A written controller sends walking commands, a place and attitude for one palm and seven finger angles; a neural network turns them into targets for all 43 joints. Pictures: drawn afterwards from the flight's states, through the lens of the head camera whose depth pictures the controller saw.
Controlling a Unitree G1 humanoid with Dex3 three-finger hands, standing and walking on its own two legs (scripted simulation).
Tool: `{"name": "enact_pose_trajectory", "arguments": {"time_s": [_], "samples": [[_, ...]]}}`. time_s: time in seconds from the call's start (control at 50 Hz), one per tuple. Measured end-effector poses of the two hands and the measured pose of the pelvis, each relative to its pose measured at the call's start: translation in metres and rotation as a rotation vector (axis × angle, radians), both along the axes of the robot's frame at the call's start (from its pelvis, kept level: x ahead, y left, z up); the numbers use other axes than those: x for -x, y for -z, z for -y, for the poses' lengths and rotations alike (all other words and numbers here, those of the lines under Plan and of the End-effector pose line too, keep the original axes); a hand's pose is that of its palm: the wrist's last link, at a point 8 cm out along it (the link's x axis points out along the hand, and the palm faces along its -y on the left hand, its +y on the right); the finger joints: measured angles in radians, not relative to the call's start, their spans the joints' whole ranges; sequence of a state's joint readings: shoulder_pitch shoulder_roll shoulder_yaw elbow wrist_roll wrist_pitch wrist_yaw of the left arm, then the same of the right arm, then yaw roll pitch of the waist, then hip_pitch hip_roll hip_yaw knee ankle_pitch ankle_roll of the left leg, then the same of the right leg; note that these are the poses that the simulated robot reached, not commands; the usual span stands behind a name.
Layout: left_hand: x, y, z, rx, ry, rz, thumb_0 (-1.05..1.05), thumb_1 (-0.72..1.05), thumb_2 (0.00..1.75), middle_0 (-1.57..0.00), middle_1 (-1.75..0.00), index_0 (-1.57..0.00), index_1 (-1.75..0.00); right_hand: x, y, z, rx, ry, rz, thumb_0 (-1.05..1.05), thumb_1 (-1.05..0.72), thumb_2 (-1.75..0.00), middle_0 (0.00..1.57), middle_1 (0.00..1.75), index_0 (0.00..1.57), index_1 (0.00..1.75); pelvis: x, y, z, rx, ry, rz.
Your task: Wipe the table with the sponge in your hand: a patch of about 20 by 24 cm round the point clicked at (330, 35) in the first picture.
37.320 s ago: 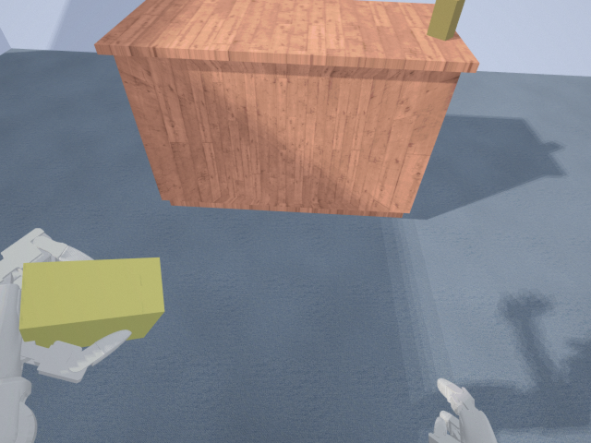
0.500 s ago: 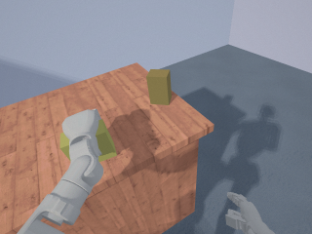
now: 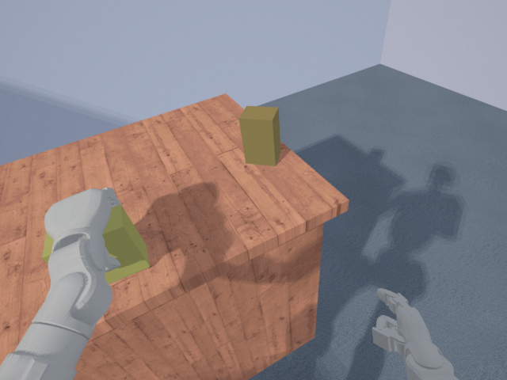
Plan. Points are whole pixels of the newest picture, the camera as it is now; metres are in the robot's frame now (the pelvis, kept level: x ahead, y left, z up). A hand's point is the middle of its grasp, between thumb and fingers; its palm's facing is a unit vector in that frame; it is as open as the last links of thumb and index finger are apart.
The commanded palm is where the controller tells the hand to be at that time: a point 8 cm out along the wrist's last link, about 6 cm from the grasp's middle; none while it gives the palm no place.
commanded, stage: slide back across to the middle lane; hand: left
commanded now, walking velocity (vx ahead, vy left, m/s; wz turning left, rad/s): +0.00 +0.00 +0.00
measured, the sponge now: (105, 256) +0.28 +0.30 +0.07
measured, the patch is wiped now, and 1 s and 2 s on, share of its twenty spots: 0.90 0.90 0.95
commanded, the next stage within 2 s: wipe forward along the middle lane in 0.02 s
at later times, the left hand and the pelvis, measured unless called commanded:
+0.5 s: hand (84, 227) +0.30 +0.33 +0.12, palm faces +0.01 -0.06 -1.00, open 9.8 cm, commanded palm +0.28 +0.33 +0.17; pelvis -0.01 +0.02 +0.00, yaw +2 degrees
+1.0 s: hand (89, 203) +0.36 +0.36 +0.11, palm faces -0.01 -0.04 -1.00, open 9.8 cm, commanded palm +0.33 +0.36 +0.15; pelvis +0.00 +0.05 +0.00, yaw +2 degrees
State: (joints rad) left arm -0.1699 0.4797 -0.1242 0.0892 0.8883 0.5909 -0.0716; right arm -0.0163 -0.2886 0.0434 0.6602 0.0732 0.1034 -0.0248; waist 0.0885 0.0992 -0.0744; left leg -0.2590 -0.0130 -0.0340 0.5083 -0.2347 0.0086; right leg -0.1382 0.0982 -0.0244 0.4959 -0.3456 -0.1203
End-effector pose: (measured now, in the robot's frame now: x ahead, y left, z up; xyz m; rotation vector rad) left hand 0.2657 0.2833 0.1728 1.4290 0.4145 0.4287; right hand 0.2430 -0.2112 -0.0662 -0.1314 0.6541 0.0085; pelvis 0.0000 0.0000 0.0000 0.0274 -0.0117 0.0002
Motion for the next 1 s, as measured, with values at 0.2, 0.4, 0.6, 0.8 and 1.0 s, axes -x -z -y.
{"name": "enact_pose_trajectory", "arguments": {"time_s": [0.2, 0.4, 0.6, 0.8, 1.0], "samples": [[0.015, 0.001, -0.030, -0.019, -0.026, -0.025, 0.00, -0.49, 1.08, -0.75, -1.39, -0.77, -1.37, 0.009, 0.007, -0.008, 0.023, -0.012, -0.030, 0.01, -0.90, -0.89, 0.20, 0.30, 0.20, 0.30, 0.003, 0.001, -0.003, 0.008, -0.013, 0.001], [-0.004, 0.002, -0.041, -0.030, 0.018, -0.040, 0.00, -0.49, 1.08, -0.75, -1.39, -0.77, -1.36, 0.033, 0.020, -0.011, 0.055, 0.009, -0.086, 0.01, -0.90, -0.89, 0.20, 0.30, 0.20, 0.30, 0.011, 0.000, -0.014, 0.022, -0.038, -0.016], [-0.032, 0.003, -0.045, -0.044, 0.036, -0.010, 0.00, -0.49, 1.08, -0.75, -1.39, -0.77, -1.37, 0.059, 0.028, -0.017, 0.056, 0.047, -0.153, 0.01, -0.90, -0.89, 0.20, 0.30, 0.20, 0.30, 0.012, -0.001, -0.030, 0.030, -0.032, -0.036], [-0.064, 0.003, -0.059, -0.055, 0.002, -0.059, 0.00, -0.49, 1.08, -0.75, -1.39, -0.77, -1.37, 0.075, 0.034, -0.023, 0.069, 0.066, -0.214, 0.01, -0.90, -0.89, 0.20, 0.30, 0.20, 0.30, 0.011, -0.001, -0.044, 0.040, -0.041, -0.064], [-0.078, 0.004, -0.065, -0.054, 0.026, -0.047, 0.01, -0.50, 1.08, -0.76, -1.38, -0.77, -1.36, 0.085, 0.040, -0.028, 0.060, 0.078, -0.273, 0.01, -0.90, -0.89, 0.20, 0.30, 0.20, 0.30, 0.002, -0.001, -0.053, 0.045, -0.035, -0.083]]}}
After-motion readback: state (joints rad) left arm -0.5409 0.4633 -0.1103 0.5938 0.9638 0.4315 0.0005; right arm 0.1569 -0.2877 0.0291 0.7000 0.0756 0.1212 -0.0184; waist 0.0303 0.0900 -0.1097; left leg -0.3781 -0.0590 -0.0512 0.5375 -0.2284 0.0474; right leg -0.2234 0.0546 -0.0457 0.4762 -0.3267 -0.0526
